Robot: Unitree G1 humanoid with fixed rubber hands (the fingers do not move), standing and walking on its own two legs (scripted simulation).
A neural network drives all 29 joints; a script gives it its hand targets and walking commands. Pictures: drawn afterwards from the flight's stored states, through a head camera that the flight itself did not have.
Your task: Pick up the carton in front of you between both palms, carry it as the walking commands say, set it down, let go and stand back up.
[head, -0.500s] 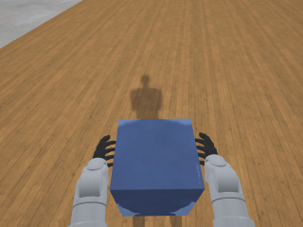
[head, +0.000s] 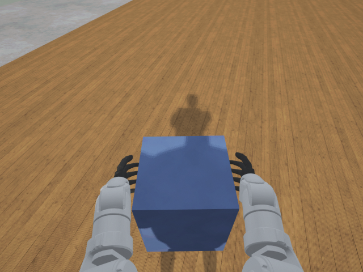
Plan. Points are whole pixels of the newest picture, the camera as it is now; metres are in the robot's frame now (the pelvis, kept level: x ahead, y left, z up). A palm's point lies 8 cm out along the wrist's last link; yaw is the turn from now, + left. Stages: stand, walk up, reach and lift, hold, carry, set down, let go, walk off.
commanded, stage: set down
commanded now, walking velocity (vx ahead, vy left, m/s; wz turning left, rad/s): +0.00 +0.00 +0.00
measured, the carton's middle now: (184, 195) +0.33 +0.00 -0.04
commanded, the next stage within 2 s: none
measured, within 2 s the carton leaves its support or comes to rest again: neither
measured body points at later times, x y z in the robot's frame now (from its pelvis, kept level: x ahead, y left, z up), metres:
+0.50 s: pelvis -0.02 +0.00 -0.08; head +0.20 +0.02 +0.32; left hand +0.41 +0.14 -0.16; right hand +0.36 -0.16 -0.16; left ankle +0.04 +0.09 -0.73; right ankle +0.05 -0.12 -0.73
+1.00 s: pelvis -0.04 +0.01 -0.21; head +0.24 +0.03 +0.15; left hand +0.47 +0.12 -0.30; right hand +0.41 -0.18 -0.30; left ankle +0.04 +0.09 -0.73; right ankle +0.05 -0.12 -0.73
